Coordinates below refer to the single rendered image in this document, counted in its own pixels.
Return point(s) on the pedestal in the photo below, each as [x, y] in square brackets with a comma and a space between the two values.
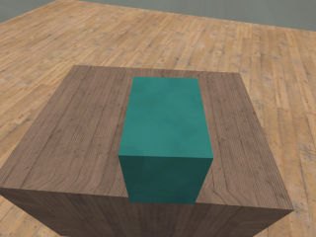
[65, 171]

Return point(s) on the carton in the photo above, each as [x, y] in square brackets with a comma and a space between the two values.
[165, 151]

